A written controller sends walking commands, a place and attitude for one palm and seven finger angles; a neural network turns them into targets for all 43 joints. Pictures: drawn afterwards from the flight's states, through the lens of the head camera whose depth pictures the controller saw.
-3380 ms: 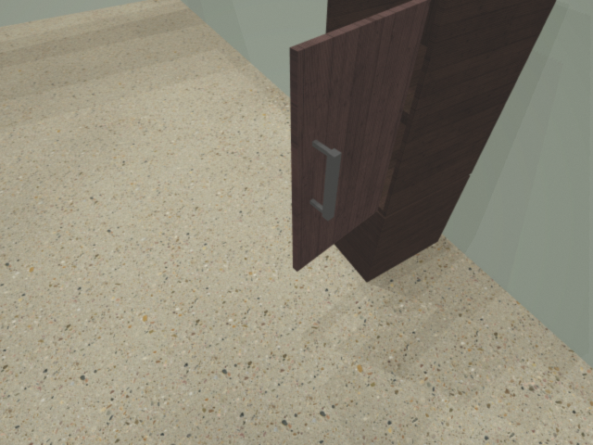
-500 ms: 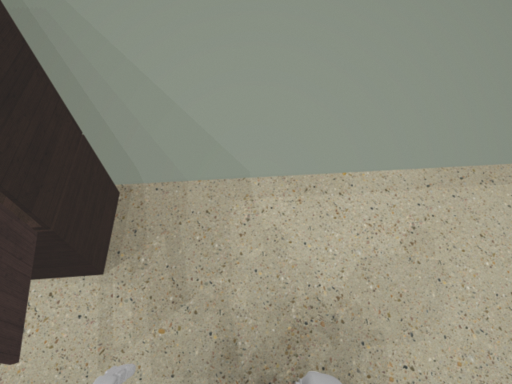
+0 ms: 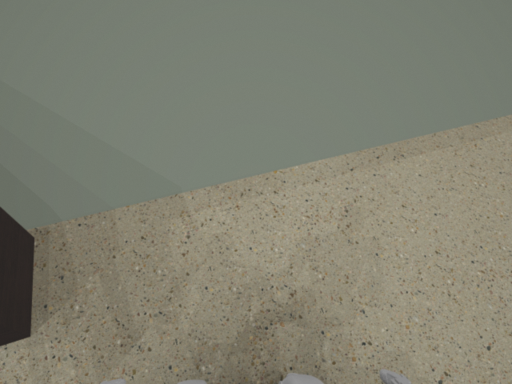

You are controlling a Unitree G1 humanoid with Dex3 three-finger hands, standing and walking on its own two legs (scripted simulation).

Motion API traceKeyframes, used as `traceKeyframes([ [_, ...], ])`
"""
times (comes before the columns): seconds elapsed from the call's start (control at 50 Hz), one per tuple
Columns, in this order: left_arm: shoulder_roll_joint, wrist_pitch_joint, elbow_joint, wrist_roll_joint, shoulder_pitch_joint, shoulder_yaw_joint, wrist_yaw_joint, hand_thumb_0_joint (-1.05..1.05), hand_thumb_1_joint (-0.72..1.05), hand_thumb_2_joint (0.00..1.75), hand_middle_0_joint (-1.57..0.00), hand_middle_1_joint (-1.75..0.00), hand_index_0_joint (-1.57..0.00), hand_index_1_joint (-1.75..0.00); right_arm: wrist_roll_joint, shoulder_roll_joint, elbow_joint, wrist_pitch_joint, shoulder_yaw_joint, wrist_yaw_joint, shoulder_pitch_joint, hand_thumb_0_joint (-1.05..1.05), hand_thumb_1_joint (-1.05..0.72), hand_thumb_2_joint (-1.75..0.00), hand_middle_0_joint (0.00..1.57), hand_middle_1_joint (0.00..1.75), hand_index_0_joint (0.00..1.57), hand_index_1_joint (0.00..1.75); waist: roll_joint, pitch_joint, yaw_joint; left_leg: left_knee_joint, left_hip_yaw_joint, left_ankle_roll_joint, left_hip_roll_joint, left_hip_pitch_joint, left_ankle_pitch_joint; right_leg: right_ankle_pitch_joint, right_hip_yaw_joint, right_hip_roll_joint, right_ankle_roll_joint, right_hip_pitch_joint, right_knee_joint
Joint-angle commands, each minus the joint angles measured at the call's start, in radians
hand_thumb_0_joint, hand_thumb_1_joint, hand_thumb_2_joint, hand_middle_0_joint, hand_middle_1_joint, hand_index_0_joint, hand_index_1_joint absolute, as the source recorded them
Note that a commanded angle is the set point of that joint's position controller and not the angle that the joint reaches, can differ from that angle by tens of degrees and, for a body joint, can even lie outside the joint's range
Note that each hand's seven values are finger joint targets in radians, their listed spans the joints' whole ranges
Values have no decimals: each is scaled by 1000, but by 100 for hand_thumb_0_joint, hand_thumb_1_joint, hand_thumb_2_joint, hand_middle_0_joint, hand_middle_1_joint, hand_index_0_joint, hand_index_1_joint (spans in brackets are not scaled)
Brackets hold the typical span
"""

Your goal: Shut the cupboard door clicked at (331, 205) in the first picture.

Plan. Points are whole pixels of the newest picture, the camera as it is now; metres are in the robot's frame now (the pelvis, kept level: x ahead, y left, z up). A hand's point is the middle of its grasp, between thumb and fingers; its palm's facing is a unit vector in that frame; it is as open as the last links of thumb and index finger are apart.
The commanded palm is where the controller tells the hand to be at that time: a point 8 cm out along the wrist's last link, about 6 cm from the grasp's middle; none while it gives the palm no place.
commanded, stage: walk around to get in front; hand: left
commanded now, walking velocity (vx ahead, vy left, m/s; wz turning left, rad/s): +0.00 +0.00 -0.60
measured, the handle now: out of the picture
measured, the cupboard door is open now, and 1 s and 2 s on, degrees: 100 100 100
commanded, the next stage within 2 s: none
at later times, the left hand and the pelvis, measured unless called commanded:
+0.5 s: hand (198, 353) +0.18 +0.11 -0.15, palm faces -0.30 -0.92 -0.26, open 7.4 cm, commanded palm none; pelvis +0.02 -0.05 +0.00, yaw -18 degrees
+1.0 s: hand (248, 311) +0.26 +0.02 -0.16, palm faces -0.57 -0.78 -0.25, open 7.4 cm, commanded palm none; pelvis +0.05 -0.09 -0.01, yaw -36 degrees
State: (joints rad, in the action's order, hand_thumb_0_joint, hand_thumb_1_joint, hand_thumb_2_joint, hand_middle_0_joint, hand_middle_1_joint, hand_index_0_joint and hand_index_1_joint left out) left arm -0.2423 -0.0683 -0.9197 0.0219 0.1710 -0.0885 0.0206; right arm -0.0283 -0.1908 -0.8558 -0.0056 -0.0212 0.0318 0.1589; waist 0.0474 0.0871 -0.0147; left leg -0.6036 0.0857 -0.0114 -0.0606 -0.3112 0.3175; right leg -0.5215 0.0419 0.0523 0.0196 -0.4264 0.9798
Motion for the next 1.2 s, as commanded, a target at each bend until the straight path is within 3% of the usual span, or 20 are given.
traceKeyframes([
  [0.0, -66, 29, 100, 1, -18, -20, 19, 0, 90, 90, -20, -30, -20, -30, -6, -197, 60, 15, -48, 18, 46, 0, -90, -90, 20, 30, 20, 30, -213, -103, 8, 249, -125, -108, -281, 185, -515, 52, -37, -88, 37, -142, 207],
  [0.16, -34, 34, 126, 0, -105, -1, 24, 0, 90, 90, -20, -30, -20, -30, -8, -229, 3, 6, -71, 3, 155, 0, -90, -90, 20, 30, 20, 30, -273, -124, 66, 172, 7, -88, -291, 238, -600, 65, -152, -64, 14, 3, -191],
  [0.22, -62, 44, 103, 1, -33, -6, 19, 0, 90, 90, -20, -30, -20, -30, -2, -241, 3, -1, -79, -3, 128, 0, -90, -90, 20, 30, 20, 30, -239, -148, 18, 48, 61, -25, -276, 176, -506, 253, -175, -45, -14, 189, -451],
  [0.24, -116, 52, 78, 4, 51, -15, 11, 0, 90, 90, -20, -30, -20, -30, 8, -226, 17, -2, -79, -9, 112, 0, -90, -90, 20, 30, 20, 30, -131, -183, -27, -90, 91, 20, -240, 56, -399, 442, -94, -107, -47, 373, -547],
  [0.26, -234, 63, 54, 12, 128, -40, -6, 0, 90, 90, -20, -30, -20, -30, 18, -143, 61, -3, -58, -13, 76, 0, -90, -90, 20, 30, 20, 30, 225, -205, -66, -330, 165, 83, -91, -235, 134, 808, 250, -379, -151, 577, -591],
  [0.28, -267, 62, 35, -10, 173, -42, -19, 0, 90, 90, -20, -30, -20, -30, 20, -153, 81, -15, -49, -2, 33, 0, -90, -90, 20, 30, 20, 30, 228, -200, -95, -478, 20, 94, -40, -293, 367, 1031, 317, -474, -249, 512, -575],
  [0.4, -165, 57, 94, 0, -25, -21, -41, 0, 90, 90, -20, -30, -20, -30, 17, -126, 17, -34, -51, -5, 50, 0, -90, -90, 20, 30, 20, 30, 109, -136, 14, -454, -60, 106, -37, -201, 116, 803, 161, -276, -203, 302, -576],
  [0.54, -182, 51, 93, 2, -15, -33, -30, 0, 90, 90, -20, -30, -20, -30, 23, -112, 33, -19, -51, -2, 32, 0, -90, -90, 20, 30, 20, 30, 101, -128, 8, -168, -47, 90, 26, -98, 95, 706, 268, -247, -210, 267, -573],
  [0.6, -156, 46, 95, -4, -58, -31, -30, 0, 90, 90, -20, -30, -20, -30, 24, -119, 12, -4, -50, 7, 122, 0, -90, -90, 20, 30, 20, 30, 57, -141, 62, 99, -63, 74, 21, 93, -66, 634, 278, -205, -145, 158, -491],
  [0.62, -113, 41, 109, -13, -47, -25, -27, 0, 90, 90, -20, -30, -20, -30, 15, -170, 3, 9, -56, 11, 159, 0, -90, -90, 20, 30, 20, 30, -93, -166, 72, 251, -176, 32, -96, 216, -119, 475, 207, -113, -91, 46, -393],
  [0.64, -59, 36, 126, -20, -1, -13, -15, 0, 90, 90, -20, -30, -20, -30, 0, -272, 15, 13, -71, 12, 170, 0, -90, -90, 20, 30, 20, 30, -380, -175, 58, 310, -441, -83, -362, 308, -271, 28, 47, 22, -23, -129, -168],
  [0.66, -86, 42, 139, -8, -16, -15, -8, 0, 90, 90, -20, -30, -20, -30, -5, -292, 37, 5, -72, 15, 179, 0, -90, -90, 20, 30, 20, 30, -293, -148, 69, 320, -485, -176, -468, 197, -286, -122, 10, -10, -9, -117, 57],
  [0.8, -43, 29, 120, -2, -62, -10, 22, 0, 90, 90, -20, -30, -20, -30, -8, -202, 38, 11, -57, 15, 124, 0, -90, -90, 20, 30, 20, 30, -241, -127, 41, 202, -51, -95, -266, 242, -638, 35, -88, -86, 33, -96, 40],
  [0.9, -37, 45, 128, 3, -104, -1, 39, 0, 90, 90, -20, -30, -20, -30, -12, -240, 8, 4, -75, -6, 165, 0, -90, -90, 20, 30, 20, 30, -277, -126, 73, 192, -8, -61, -285, 185, -185, 44, -188, -51, 5, 66, -308],
  [0.94, -80, 56, 78, 6, 28, -17, 36, 0, 90, 90, -20, -30, -20, -30, -5, -233, 14, 4, -73, -14, 119, 0, -90, -90, 20, 30, 20, 30, -167, -149, -11, 23, 52, 0, -230, 3, 21, 178, -181, -42, -29, 347, -525],
  [0.96, -195, 69, 34, 14, 163, -43, 23, 0, 90, 90, -20, -30, -20, -30, 14, -169, 47, 6, -59, -24, 77, 0, -90, -90, 20, 30, 20, 30, 139, -192, -86, -255, 160, 56, -121, -260, 190, 53, 130, -266, -114, 598, -657],
  [0.98, -281, 70, 7, -4, 249, -59, 5, 0, 90, 90, -20, -30, -20, -30, 11, -141, 116, 5, -42, -27, -67, 0, -90, -90, 20, 30, 20, 30, 339, -126, -155, -482, 70, 83, -22, -486, 407, 175, 470, -455, -230, 601, -741],
  [1.02, -223, 83, 9, -6, 198, -46, -19, 0, 90, 90, -20, -30, -20, -30, 9, -167, 109, 11, -53, -27, -129, 0, -90, -90, 20, 30, 20, 30, 208, -40, -113, -583, -80, 80, -79, -525, 224, 171, 457, -414, -271, 486, -738],
  [1.08, -152, 103, 34, 0, 93, -21, -17, 0, 90, 90, -20, -30, -20, -30, 3, -140, 54, 10, -55, -40, -61, 0, -90, -90, 20, 30, 20, 30, 132, -22, -22, -455, -50, 99, -70, -359, 75, 392, 220, -306, -216, 333, -715],
  [1.18, -166, 119, 8, 0, 118, -24, -7, 0, 90, 90, -20, -30, -20, -30, 7, -112, 52, 27, -51, -50, -64, 0, -90, -90, 20, 30, 20, 30, 75, -32, -15, -236, -16, 98, -20, -276, -21, 413, 191, -267, -217, 340, -711],
])
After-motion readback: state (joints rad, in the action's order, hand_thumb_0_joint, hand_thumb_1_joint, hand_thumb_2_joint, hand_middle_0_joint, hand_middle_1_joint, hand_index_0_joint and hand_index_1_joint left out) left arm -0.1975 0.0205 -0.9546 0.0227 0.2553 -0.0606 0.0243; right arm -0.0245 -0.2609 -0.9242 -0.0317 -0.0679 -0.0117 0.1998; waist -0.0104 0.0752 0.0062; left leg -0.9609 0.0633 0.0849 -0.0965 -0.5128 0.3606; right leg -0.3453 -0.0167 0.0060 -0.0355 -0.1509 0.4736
